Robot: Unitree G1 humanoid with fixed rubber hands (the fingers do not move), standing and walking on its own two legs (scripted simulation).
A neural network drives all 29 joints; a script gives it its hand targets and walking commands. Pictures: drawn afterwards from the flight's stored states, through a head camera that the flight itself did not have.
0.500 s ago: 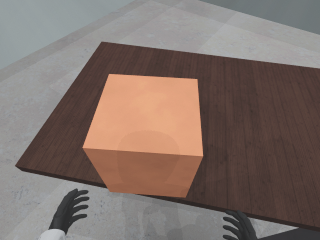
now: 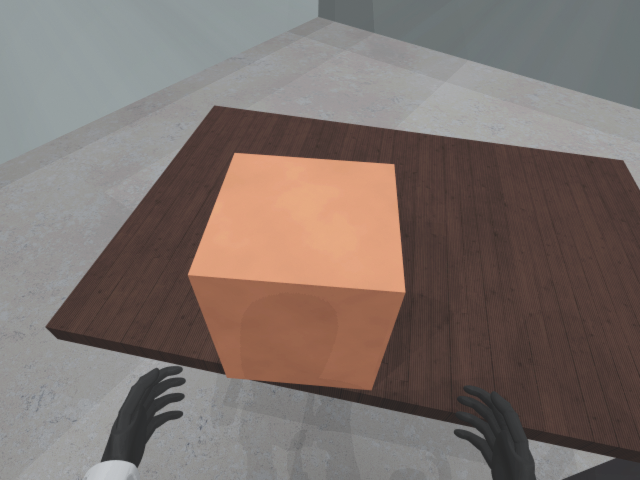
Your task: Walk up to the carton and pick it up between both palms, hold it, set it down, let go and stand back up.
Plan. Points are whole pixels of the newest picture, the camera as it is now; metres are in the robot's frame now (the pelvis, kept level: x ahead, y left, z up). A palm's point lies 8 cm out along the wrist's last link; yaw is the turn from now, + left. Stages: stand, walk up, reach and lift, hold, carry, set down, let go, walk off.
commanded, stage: reach and lift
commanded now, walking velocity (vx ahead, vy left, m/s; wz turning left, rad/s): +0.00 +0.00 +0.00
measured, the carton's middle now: (306, 276) +0.35 +0.05 +0.05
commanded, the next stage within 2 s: none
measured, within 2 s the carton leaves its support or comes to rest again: neither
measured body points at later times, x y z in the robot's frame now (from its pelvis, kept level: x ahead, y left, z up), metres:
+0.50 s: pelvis +0.01 +0.00 +0.00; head +0.01 +0.00 +0.45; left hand +0.20 +0.24 +0.04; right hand +0.22 -0.19 +0.03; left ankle -0.03 +0.12 -0.75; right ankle +0.04 -0.12 -0.75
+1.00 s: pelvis +0.02 +0.01 +0.00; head +0.03 +0.01 +0.45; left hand +0.28 +0.25 +0.11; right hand +0.29 -0.19 +0.09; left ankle -0.03 +0.12 -0.75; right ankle +0.04 -0.12 -0.75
